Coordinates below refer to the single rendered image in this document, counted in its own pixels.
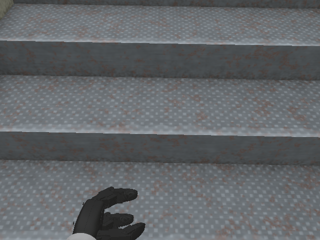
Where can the robot left hand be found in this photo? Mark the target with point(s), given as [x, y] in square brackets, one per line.
[106, 226]

